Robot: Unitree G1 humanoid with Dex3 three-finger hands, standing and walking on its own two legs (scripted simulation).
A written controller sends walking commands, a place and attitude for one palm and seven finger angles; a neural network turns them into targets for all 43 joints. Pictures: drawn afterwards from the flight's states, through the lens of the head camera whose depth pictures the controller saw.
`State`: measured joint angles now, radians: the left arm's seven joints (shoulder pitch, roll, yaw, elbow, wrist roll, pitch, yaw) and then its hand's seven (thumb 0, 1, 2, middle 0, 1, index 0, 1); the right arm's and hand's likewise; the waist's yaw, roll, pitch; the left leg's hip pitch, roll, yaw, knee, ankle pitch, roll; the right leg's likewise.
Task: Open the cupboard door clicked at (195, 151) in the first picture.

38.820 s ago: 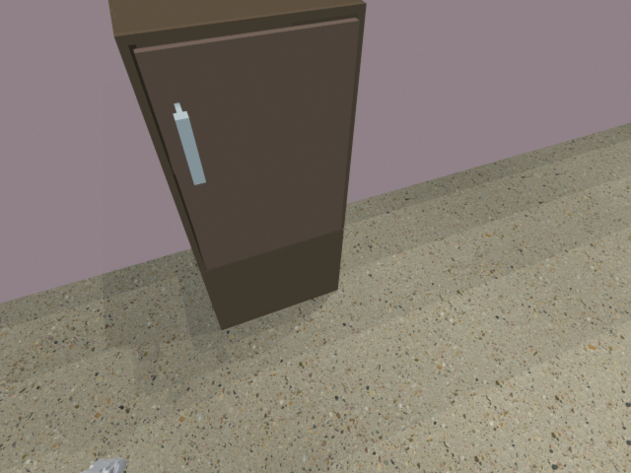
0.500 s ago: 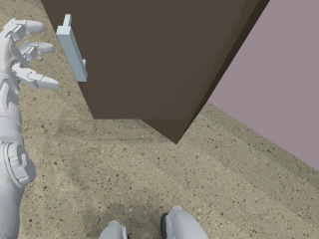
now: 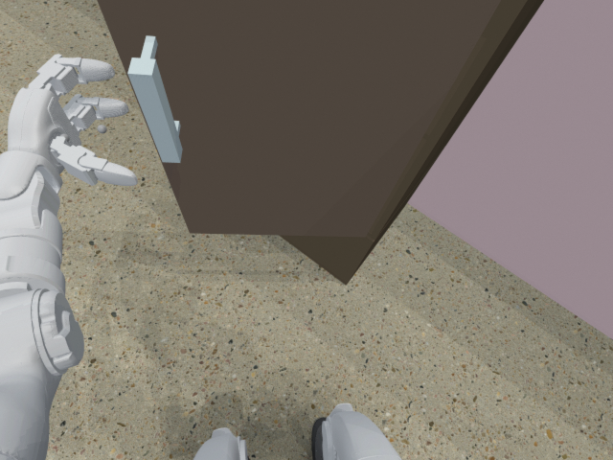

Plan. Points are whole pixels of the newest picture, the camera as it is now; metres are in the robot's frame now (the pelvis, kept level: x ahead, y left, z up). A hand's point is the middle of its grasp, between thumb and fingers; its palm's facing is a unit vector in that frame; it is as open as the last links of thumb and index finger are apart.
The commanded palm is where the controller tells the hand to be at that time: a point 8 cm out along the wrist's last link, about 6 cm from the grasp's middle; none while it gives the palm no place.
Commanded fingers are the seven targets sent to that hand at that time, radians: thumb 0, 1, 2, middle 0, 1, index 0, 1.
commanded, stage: move the hooked fingers beside the handle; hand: left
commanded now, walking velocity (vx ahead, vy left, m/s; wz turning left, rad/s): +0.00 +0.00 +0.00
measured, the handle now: (162, 104) +0.54 +0.14 +0.09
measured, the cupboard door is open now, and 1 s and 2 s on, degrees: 39 39 37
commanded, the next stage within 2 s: slide the fingers in behind the handle in 0.22 s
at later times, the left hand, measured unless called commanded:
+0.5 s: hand (101, 133) +0.50 +0.20 +0.08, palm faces -0.08 -1.00 -0.01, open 14.0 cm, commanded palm +0.48 +0.25 +0.09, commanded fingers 0.00 -0.50 0.30 -0.30 -1.20 -0.30 -1.20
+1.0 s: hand (123, 134) +0.50 +0.18 +0.08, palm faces -0.06 -1.00 +0.00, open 14.2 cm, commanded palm +0.48 +0.21 +0.09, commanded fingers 0.00 -0.50 0.30 -0.30 -1.20 -0.30 -1.20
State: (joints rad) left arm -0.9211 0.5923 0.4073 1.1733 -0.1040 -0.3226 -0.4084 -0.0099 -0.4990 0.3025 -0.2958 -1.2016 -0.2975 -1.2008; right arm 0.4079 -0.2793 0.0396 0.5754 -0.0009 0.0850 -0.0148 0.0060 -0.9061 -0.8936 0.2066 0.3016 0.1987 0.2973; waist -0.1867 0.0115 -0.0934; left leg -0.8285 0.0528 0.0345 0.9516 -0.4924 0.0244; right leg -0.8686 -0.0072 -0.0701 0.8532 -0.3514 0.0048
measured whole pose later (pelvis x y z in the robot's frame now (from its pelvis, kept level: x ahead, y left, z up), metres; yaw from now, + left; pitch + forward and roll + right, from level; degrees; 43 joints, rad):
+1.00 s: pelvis -0.01 +0.00 +0.00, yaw +1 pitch +20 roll -3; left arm -0.93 0.50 0.35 1.17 -0.12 -0.35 -0.30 -0.01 -0.50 0.30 -0.30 -1.20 -0.26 -1.21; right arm 0.43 -0.26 0.04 0.61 -0.01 0.07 0.01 0.01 -0.91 -0.89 0.21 0.30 0.20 0.30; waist -0.17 0.02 -0.09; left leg -0.83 0.04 0.03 0.96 -0.49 0.02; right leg -0.87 -0.01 -0.07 0.87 -0.35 0.00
